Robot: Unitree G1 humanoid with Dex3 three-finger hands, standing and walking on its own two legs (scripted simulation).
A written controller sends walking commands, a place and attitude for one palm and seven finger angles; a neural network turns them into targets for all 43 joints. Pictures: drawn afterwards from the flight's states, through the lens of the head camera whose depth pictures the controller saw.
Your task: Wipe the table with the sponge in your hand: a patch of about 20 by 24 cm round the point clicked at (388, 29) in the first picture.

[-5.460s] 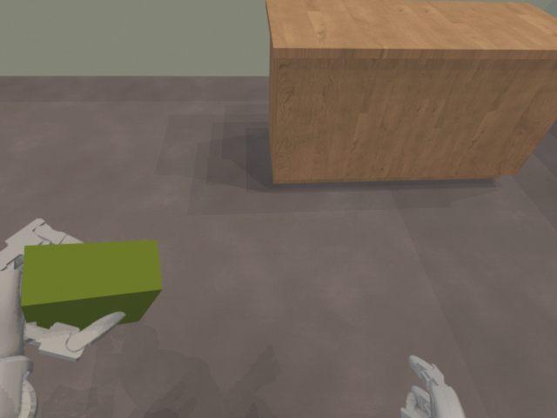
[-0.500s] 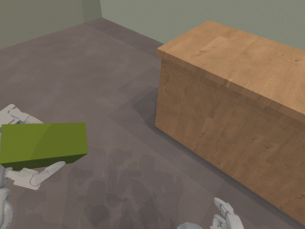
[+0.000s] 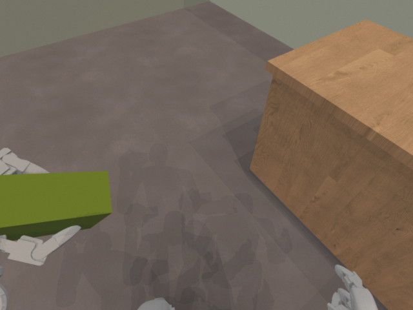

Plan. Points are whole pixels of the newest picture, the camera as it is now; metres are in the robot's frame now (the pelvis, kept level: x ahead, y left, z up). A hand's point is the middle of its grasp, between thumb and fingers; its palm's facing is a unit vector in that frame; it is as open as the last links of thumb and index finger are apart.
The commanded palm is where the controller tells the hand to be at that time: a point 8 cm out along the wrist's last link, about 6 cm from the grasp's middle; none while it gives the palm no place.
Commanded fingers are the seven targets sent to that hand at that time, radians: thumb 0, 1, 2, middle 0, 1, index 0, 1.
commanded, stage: walk to a spot facing it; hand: left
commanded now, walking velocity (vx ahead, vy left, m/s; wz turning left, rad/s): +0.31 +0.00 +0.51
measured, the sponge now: (68, 206) +0.22 +0.21 +0.16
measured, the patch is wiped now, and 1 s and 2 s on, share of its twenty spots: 0.00 0.00 0.00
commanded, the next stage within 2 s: none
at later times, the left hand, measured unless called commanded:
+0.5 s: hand (59, 182) +0.26 +0.23 +0.16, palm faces +0.61 -0.65 -0.45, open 9.8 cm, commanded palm +0.19 +0.26 +0.17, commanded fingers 0.00 0.10 1.30 -1.20 -1.60 -1.20 -1.60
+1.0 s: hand (36, 199) +0.22 +0.24 +0.18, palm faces +0.68 -0.56 -0.47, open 9.8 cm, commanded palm +0.15 +0.27 +0.17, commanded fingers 0.00 0.10 1.30 -1.20 -1.60 -1.20 -1.60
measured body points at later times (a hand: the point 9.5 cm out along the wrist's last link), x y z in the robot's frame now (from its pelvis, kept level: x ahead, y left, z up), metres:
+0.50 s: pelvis +0.10 -0.05 -0.01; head +0.14 -0.07 +0.43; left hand +0.22 +0.27 +0.19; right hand +0.31 -0.22 -0.14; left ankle +0.05 +0.09 -0.65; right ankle +0.16 -0.14 -0.74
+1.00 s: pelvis +0.14 -0.06 -0.01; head +0.17 -0.03 +0.44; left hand +0.18 +0.27 +0.20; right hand +0.39 -0.15 -0.10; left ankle +0.13 +0.09 -0.74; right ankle +0.22 -0.16 -0.71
